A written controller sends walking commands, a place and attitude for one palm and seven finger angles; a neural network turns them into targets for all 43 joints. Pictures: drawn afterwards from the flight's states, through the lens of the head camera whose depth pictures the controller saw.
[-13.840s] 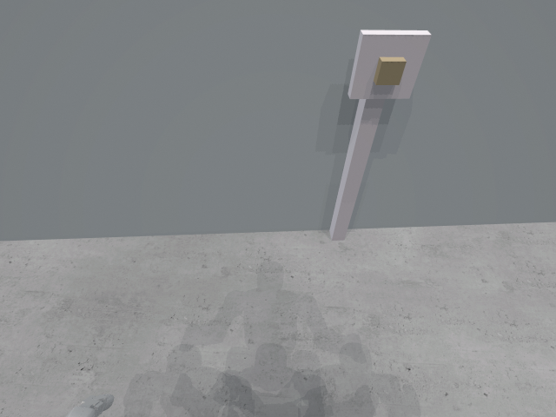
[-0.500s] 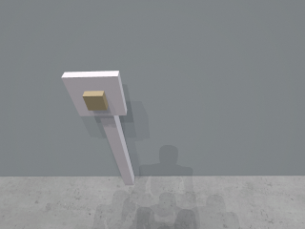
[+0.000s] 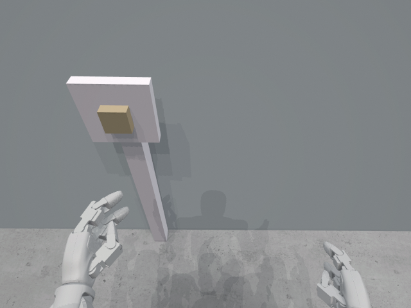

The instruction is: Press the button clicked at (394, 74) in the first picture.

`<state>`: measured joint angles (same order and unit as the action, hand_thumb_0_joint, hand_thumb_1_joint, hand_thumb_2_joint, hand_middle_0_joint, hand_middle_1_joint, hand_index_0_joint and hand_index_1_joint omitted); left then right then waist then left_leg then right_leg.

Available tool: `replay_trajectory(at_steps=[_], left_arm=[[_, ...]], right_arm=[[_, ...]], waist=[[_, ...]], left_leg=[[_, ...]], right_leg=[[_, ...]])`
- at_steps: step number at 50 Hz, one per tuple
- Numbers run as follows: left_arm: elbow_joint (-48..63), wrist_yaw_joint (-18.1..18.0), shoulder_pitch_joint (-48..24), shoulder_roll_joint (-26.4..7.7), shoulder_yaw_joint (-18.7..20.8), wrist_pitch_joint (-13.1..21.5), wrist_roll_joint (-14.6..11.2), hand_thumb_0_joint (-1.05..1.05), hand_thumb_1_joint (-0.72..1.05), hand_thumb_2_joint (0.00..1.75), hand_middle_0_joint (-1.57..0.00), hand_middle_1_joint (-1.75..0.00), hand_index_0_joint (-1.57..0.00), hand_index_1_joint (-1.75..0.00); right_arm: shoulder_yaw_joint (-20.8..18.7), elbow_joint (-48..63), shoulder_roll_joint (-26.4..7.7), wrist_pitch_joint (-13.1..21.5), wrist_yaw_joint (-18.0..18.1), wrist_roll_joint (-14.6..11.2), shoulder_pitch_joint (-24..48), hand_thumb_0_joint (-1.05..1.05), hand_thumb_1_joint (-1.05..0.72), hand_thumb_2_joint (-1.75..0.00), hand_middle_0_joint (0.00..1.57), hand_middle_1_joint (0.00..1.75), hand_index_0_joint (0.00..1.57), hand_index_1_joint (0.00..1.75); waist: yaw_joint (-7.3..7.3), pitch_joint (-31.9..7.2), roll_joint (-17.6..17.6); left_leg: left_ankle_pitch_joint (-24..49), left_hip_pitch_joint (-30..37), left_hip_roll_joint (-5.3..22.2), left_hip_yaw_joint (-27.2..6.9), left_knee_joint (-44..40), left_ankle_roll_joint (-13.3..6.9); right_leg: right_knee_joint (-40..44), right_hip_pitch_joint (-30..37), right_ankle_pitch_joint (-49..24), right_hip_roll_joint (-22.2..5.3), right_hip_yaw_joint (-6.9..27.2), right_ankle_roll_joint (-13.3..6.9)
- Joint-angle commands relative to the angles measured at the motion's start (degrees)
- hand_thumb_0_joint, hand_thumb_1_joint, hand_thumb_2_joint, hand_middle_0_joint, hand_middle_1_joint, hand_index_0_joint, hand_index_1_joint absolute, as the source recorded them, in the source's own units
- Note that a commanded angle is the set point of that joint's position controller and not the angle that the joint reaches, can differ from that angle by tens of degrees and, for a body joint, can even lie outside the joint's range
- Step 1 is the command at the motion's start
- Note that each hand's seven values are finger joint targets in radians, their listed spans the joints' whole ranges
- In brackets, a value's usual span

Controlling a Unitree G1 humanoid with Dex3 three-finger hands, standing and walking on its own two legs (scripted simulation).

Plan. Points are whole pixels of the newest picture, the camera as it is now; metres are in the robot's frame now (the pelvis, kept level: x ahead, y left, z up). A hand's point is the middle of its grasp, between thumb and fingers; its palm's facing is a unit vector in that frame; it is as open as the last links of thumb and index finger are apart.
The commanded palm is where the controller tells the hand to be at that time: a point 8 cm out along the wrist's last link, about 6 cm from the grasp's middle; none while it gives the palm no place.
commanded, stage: raise the hand and make a fist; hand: left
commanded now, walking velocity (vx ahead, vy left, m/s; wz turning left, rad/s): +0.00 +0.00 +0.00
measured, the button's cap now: (116, 118) +0.52 +0.23 +0.09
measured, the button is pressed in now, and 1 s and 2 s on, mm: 0 0 0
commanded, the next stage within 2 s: aim a knuckle at the button in 1.70 s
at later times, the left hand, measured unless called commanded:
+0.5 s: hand (113, 272) +0.19 +0.17 +0.00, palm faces -0.08 -1.00 -0.01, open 3.2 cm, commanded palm +0.15 +0.25 +0.02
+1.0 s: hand (77, 248) +0.21 +0.22 +0.06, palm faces +0.10 -0.99 -0.07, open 3.1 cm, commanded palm +0.18 +0.28 +0.06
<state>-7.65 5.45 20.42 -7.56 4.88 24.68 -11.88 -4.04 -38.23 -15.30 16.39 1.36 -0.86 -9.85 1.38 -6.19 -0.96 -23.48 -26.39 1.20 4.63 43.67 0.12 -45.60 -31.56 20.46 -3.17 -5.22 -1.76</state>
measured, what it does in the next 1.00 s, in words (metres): stands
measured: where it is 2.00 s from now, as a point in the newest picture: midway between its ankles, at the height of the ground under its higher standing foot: outside the picture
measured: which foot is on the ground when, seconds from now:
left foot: down 0.00-1.00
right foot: down 0.00-1.00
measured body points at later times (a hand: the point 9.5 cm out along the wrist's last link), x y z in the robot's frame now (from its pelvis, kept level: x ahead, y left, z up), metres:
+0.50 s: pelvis -0.01 +0.00 -0.04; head +0.04 +0.00 +0.41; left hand +0.19 +0.23 +0.01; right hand +0.15 -0.20 -0.13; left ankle -0.02 +0.12 -0.71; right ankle +0.03 -0.10 -0.71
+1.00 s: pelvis +0.01 +0.02 -0.02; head +0.03 +0.02 +0.43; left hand +0.20 +0.28 +0.07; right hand +0.20 -0.20 -0.08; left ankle -0.02 +0.12 -0.71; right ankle +0.03 -0.10 -0.71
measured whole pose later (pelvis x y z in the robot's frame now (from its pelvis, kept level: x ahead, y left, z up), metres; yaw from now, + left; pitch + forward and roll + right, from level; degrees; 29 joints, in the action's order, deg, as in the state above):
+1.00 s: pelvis +0.01 +0.02 -0.02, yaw +2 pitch +9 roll -2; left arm 7.8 11.3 25.1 -13.4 11.0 17.9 -14.9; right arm 1.0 -29.6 -12.2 12.6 2.4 -2.2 -13.5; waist -0.2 -6.8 1.4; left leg -28.7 -33.7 1.9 1.6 53.6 -1.1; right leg -50.3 -35.5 23.4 -3.0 -7.8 -0.6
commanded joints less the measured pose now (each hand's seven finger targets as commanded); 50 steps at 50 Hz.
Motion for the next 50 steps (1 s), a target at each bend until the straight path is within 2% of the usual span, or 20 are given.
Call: replay_trajectory(at_steps=[1, 3, 5, 7, 8, 9, 12, 13, 16, 19, 20, 22, 24, 26, 28, 33, 38, 42, 48, 50], left_arm=[[0.39, 10.71, 21.09, -6.47, 7.41, 11.21, -1.12, 0.0, 0.9, 0.9, -0.64, -0.78, -0.64, -0.78], [7.54, 10.21, 17.78, -8.87, 8.61, 9.85, -0.8, 0.0, 0.9, 0.9, -0.69, -0.84, -0.69, -0.84], [16.75, 8.26, 9.25, -8.67, 7.42, 9.42, -1.33, 0.0, 0.9, 0.9, -0.75, -0.9, -0.75, -0.9], [25.13, 5.3, 5.06, -9.09, 8.41, 11.65, -1.26, 0.0, 0.9, 0.9, -0.81, -0.96, -0.81, -0.96], [31.05, 4.39, 0.38, -9.84, 7.4, 13.3, -1.37, 0.0, 0.9, 0.9, -0.83, -0.99, -0.83, -0.99], [32.99, 3.89, 0.55, -9.29, 7.07, 14.59, -1.16, 0.0, 0.9, 0.9, -0.86, -1.02, -0.86, -1.02], [31.88, 6.53, -1.17, -6.6, 1.48, 16.46, -1.42, 0.0, 0.9, 0.9, -0.94, -1.11, -0.94, -1.11], [30.24, 8.57, -2.94, -6.19, -0.55, 15.74, -1.57, 0.0, 0.9, 0.9, -0.97, -1.14, -0.97, -1.14], [21.58, 13.3, 2.42, -8.62, 1.35, 8.41, -2.16, 0.0, 0.9, 0.9, -1.05, -1.23, -1.05, -1.23], [17.27, 15.46, 9.43, -11.57, 6.53, -2.96, -3.76, 0.0, 0.9, 0.9, -1.13, -1.32, -1.13, -1.32], [19.97, 14.87, 10.47, -13.3, 9.2, -5.77, -4.54, 0.0, 0.9, 0.9, -1.16, -1.35, -1.16, -1.35], [24.13, 11.61, 12.43, -12.17, 11.84, -8.83, -5.92, 0.0, 0.9, 0.9, -1.22, -1.41, -1.22, -1.41], [27.79, 7.16, 12.27, -11.74, 13.95, -7.7, -7.05, 0.0, 0.9, 0.9, -1.27, -1.47, -1.27, -1.47], [30.07, 3.45, 11.45, -10.47, 13.0, -4.15, -5.96, 0.0, 0.9, 0.9, -1.3, -1.5, -1.3, -1.5], [29.77, 1.83, 8.88, -9.9, 10.12, -0.45, -3.82, 0.0, 0.9, 0.9, -1.3, -1.5, -1.3, -1.5], [25.79, 6.53, 4.35, -8.08, 2.37, 3.81, -1.84, 0.0, 0.9, 0.9, -1.3, -1.5, -1.3, -1.5], [27.08, 8.58, 5.1, -14.91, 10.06, 0.42, -3.3, 0.0, 0.9, 0.9, -1.3, -1.5, -1.3, -1.5], [29.86, 5.21, 5.92, -12.91, 12.08, -1.37, -4.9, 0.0, 0.9, 0.9, -1.3, -1.5, -1.3, -1.5], [24.07, 6.35, 2.84, -10.37, 7.26, -4.61, -3.26, 0.0, 0.9, 0.9, -1.3, -1.5, -1.3, -1.5], [24.21, 8.04, 0.52, -11.54, 6.94, -5.84, -2.9, 0.0, 0.9, 0.9, -1.3, -1.5, -1.3, -1.5]], right_arm=[[-2.36, 14.07, -5.48, 0.87, -2.63, 0.07, 5.21, 0.0, -0.9, -0.9, 0.2, 0.3, 0.2, 0.3], [-2.09, 16.65, -5.12, -1.01, -2.38, 0.02, 5.68, 0.0, -0.9, -0.9, 0.2, 0.3, 0.2, 0.3], [-1.65, 19.33, -4.6, -1.61, -1.64, -0.12, 5.4, 0.0, -0.9, -0.9, 0.2, 0.3, 0.2, 0.3], [-1.58, 18.73, -3.44, -1.55, -1.12, 0.3, 1.79, 0.0, -0.9, -0.9, 0.2, 0.3, 0.2, 0.3], [-1.08, 18.53, -3.67, -1.63, -0.87, 0.71, 0.63, 0.0, -0.9, -0.9, 0.2, 0.3, 0.2, 0.3], [-1.22, 17.89, -3.42, -1.79, -0.48, 0.73, -0.06, 0.0, -0.9, -0.9, 0.2, 0.3, 0.2, 0.3], [-0.13, 15.69, -4.22, -0.63, 0.22, 0.41, -0.7, 0.0, -0.9, -0.9, 0.2, 0.3, 0.2, 0.3], [0.48, 15.11, -4.9, -0.27, 0.37, 0.37, -0.72, 0.0, -0.9, -0.9, 0.2, 0.3, 0.2, 0.3], [0.5, 15.45, -5.67, -0.2, 1.27, -0.93, -0.38, 0.0, -0.9, -0.9, 0.2, 0.3, 0.2, 0.3], [0.6, 17.98, -5.41, -1.94, 1.75, -2.41, 1.47, 0.0, -0.9, -0.9, 0.2, 0.3, 0.2, 0.3], [0.48, 19.11, -5.03, -2.54, 1.97, -2.52, 2.43, 0.0, -0.9, -0.9, 0.2, 0.3, 0.2, 0.3], [0.66, 20.01, -3.24, -3.37, 2.26, -2.42, 3.53, 0.0, -0.9, -0.9, 0.2, 0.3, 0.2, 0.3], [1.11, 19.54, -1.91, -3.55, 2.22, -1.92, 3.49, 0.0, -0.9, -0.9, 0.2, 0.3, 0.2, 0.3], [1.08, 18.24, -1.57, -2.97, 1.93, -1.44, 1.89, 0.0, -0.9, -0.9, 0.2, 0.3, 0.2, 0.3], [1.15, 17.21, -2.28, -2.45, 1.69, -0.84, 0.97, 0.0, -0.9, -0.9, 0.2, 0.3, 0.2, 0.3], [1.21, 16.28, -5.38, -0.32, 1.32, -1.06, -1.42, 0.0, -0.9, -0.9, 0.2, 0.3, 0.2, 0.3], [0.84, 16.71, -5.77, 0.56, 2.23, -1.76, -1.91, 0.0, -0.9, -0.9, 0.2, 0.3, 0.2, 0.3], [1.27, 16.95, -4.17, -0.02, 2.26, -1.83, -1.36, 0.0, -0.9, -0.9, 0.2, 0.3, 0.2, 0.3], [2.07, 16.37, -5.23, -0.98, 1.55, -1.54, -1.9, 0.0, -0.9, -0.9, 0.2, 0.3, 0.2, 0.3], [2.17, 16.65, -5.88, -0.91, 1.59, -1.68, -2.23, 0.0, -0.9, -0.9, 0.2, 0.3, 0.2, 0.3]], waist=[[-6.11, -3.07, -3.34], [-6.53, -5.37, 1.45], [-4.79, -8.53, 4.99], [-3.3, -13.15, 9.22], [-1.4, -13.93, 8.18], [-0.92, -15.73, 8.42], [2.35, -12.68, 6.88], [4.13, -11.04, 4.36], [2.83, -10.0, -0.25], [-1.25, -12.24, -1.52], [-2.86, -15.23, -1.3], [-4.64, -16.01, -2.02], [-5.61, -14.52, -1.62], [-4.9, -11.58, 1.57], [-2.9, -7.7, 1.05], [1.58, -3.74, 2.6], [-1.45, -10.79, 4.21], [-2.95, -10.49, 6.19], [-0.32, -3.96, 3.14], [-0.09, -4.72, 3.66]], left_leg=[[10.76, -13.86, -3.99, -1.24, 5.24, 0.44], [9.32, -16.05, -4.0, -0.73, 6.54, -0.14], [7.66, -15.7, -3.46, -1.03, 8.15, -0.72], [10.75, -12.95, -2.37, -2.6, 10.17, -1.13], [10.45, -13.13, -1.9, -3.61, 11.54, -1.4], [11.02, -11.95, -1.5, -4.08, 12.57, -1.57], [8.98, -13.96, -0.73, -5.42, 14.93, -1.81], [8.3, -14.92, -0.3, -6.38, 15.56, -2.15], [3.46, -18.84, -0.46, -6.45, 14.09, -1.96], [3.87, -18.61, -1.62, -5.81, 9.89, -1.79], [5.52, -17.61, -1.94, -5.43, 8.91, -1.77], [8.16, -15.71, -1.84, -5.36, 7.03, -1.48], [9.36, -15.13, -1.52, -5.83, 5.64, -0.99], [10.51, -13.54, -1.1, -5.85, 4.47, -0.76], [9.52, -13.66, -0.7, -6.15, 4.75, -0.96], [1.52, -13.58, -0.92, -6.56, 5.11, -1.32], [5.71, -9.79, -1.07, -6.63, 2.96, -1.25], [12.5, -6.32, -0.78, -6.44, 0.93, -0.58], [13.8, -5.71, -0.42, -6.67, 0.06, -0.63], [13.69, -4.75, -0.46, -6.77, -0.45, -0.57]], right_leg=[[-1.73, 4.59, -12.68, 0.73, 3.99, -0.01], [-2.88, 3.13, -9.79, 0.53, 5.53, -0.17], [-3.58, 0.49, -5.19, 0.83, 6.66, -0.01], [-5.64, -0.78, -8.58, 1.62, 6.17, -0.07], [-6.74, -2.69, -8.31, 2.06, 6.08, 0.24], [-6.86, -3.67, -8.26, 2.31, 6.07, 0.13], [-6.72, -8.5, -5.13, 2.56, 5.69, 0.24], [-6.85, -9.76, -4.28, 2.87, 5.24, 0.25], [-3.78, -6.84, 1.8, 2.53, 6.0, 1.0], [-0.73, 0.74, 3.91, 1.59, 6.43, 1.42], [-0.42, 4.21, 2.32, 1.02, 6.85, 1.68], [-0.73, 6.87, -1.32, 1.03, 5.4, 1.76], [-1.45, 7.62, -3.19, 1.64, 4.1, 1.28], [-2.45, 4.42, -4.76, 2.4, 2.09, 0.73], [-2.75, 0.45, -3.01, 2.87, 1.38, 0.64], [-0.75, -5.86, 5.97, 2.49, 2.14, 0.69], [0.17, 0.85, 1.36, 2.42, 2.11, 0.52], [-0.38, 3.99, -6.58, 2.79, 0.22, 0.37], [1.48, 2.92, -9.41, 3.26, -0.32, 0.58], [2.07, 3.25, -9.74, 3.08, -0.13, 0.72]])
